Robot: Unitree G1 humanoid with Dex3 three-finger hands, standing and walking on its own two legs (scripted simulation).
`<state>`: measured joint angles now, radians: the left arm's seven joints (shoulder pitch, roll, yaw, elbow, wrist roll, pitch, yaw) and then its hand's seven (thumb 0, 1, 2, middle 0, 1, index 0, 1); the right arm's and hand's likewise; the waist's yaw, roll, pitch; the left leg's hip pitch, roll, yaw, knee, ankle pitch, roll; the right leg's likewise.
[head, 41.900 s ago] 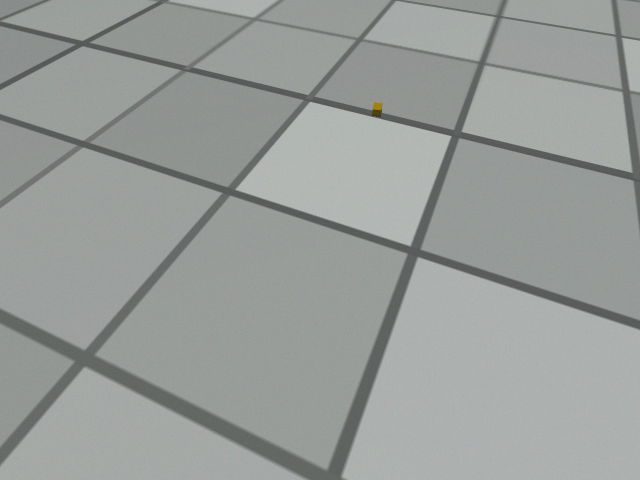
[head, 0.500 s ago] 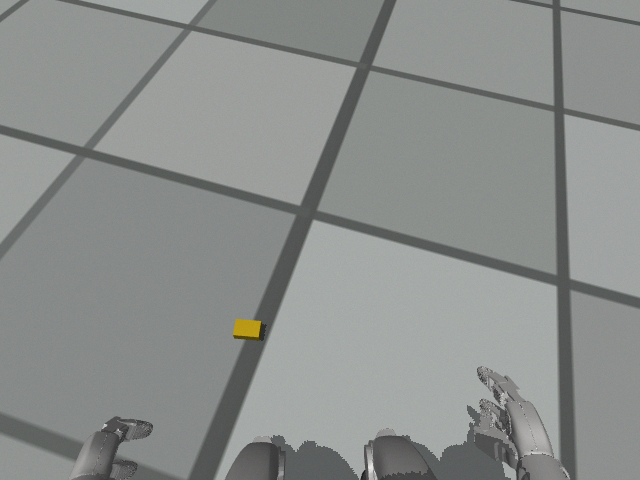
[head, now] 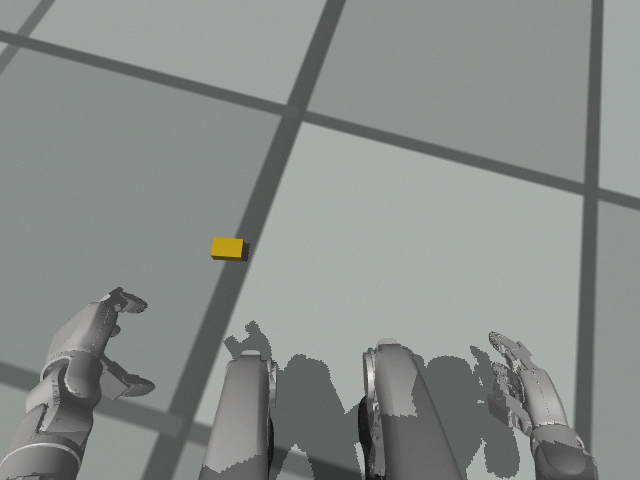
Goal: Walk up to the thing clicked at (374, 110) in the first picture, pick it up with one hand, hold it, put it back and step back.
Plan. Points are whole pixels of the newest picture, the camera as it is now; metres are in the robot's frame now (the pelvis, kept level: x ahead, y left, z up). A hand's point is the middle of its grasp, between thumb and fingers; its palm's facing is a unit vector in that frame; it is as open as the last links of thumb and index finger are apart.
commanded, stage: rise first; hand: left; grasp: from above
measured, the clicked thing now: (228, 249) +0.56 +0.21 -0.53
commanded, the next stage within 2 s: none
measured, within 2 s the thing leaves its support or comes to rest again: neither
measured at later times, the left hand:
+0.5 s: hand (160, 291) +0.40 +0.28 -0.30, palm faces -0.50 -0.13 -0.86, open 11.9 cm
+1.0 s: hand (177, 269) +0.46 +0.28 -0.36, palm faces -0.49 +0.04 -0.87, open 12.5 cm
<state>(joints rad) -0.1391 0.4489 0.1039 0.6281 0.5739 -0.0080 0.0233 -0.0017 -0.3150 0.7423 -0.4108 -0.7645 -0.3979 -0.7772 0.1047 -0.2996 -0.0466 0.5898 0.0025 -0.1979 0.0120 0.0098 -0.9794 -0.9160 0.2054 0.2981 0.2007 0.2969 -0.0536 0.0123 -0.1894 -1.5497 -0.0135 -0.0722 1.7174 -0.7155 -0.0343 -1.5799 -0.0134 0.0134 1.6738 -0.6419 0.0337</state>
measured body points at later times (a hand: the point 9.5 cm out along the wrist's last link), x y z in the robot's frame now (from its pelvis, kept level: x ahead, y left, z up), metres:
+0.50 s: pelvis -0.05 +0.01 -0.16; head +0.18 +0.05 +0.23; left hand +0.42 +0.29 -0.25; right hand +0.01 -0.28 -0.27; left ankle +0.03 +0.13 -0.52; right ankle +0.06 -0.14 -0.52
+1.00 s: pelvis -0.05 +0.02 -0.20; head +0.21 +0.09 +0.17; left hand +0.48 +0.28 -0.31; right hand -0.03 -0.25 -0.29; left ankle +0.03 +0.13 -0.52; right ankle +0.06 -0.14 -0.51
